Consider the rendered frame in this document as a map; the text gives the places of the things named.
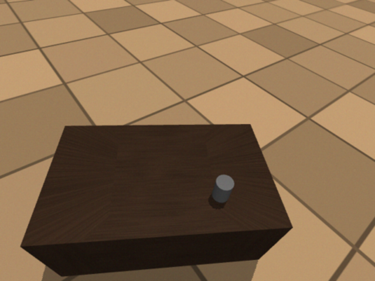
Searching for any can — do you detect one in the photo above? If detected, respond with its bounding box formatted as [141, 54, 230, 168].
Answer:
[212, 174, 234, 203]

